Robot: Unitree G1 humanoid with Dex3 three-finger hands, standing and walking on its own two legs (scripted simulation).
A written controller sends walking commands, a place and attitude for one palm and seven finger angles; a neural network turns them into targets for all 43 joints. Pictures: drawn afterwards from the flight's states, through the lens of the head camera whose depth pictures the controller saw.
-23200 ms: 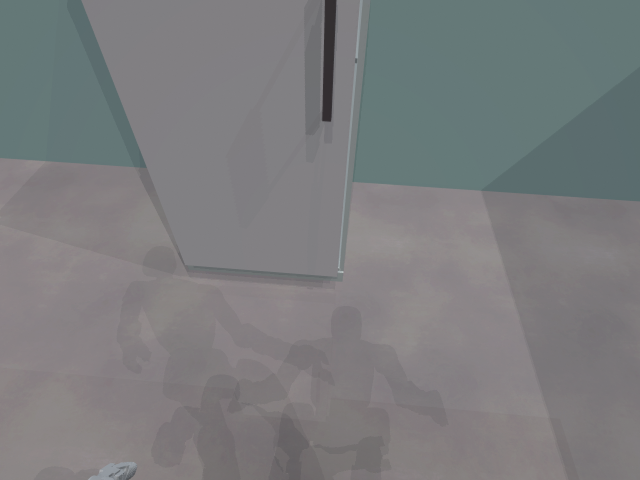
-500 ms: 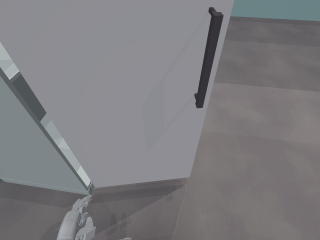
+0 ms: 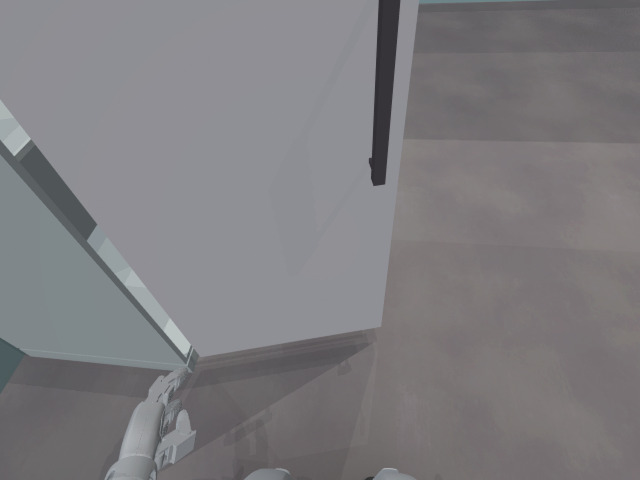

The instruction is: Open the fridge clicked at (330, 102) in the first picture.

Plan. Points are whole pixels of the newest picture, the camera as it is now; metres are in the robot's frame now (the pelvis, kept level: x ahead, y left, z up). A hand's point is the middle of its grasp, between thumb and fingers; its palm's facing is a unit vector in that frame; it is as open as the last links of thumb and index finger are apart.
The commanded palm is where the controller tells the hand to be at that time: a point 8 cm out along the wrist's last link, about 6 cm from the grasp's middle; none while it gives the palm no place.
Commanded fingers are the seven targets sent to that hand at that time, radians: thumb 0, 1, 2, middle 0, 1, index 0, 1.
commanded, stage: step back with the hand held close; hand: right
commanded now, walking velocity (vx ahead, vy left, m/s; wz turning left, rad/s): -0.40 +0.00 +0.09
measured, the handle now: (379, 99) +0.61 -0.06 +0.15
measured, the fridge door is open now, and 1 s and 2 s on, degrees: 75 75 75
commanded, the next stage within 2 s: stop stepping back and stand still in 0.20 s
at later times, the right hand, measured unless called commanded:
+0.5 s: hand out of the picture +0.18 -0.25 +0.17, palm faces +0.26 +0.85 -0.45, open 7.4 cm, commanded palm +0.11 -0.29 +0.19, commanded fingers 0.00 -0.90 -0.90 0.20 0.30 0.20 0.30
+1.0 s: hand out of the picture +0.14 -0.31 +0.17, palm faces +0.44 +0.80 -0.39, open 7.4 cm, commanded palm +0.08 -0.34 +0.19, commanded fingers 0.00 -0.90 -0.90 0.20 0.30 0.20 0.30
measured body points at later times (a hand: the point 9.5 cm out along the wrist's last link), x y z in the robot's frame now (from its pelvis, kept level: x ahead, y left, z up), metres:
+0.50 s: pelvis -0.06 -0.01 +0.00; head -0.07 -0.05 +0.45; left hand +0.04 +0.27 -0.06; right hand +0.16 -0.29 +0.19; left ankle -0.18 +0.13 -0.72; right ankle +0.10 -0.07 -0.72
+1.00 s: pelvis -0.08 -0.05 +0.00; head -0.10 -0.06 +0.45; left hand +0.07 +0.19 -0.07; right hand +0.11 -0.35 +0.19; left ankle -0.15 +0.08 -0.73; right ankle -0.04 -0.14 -0.73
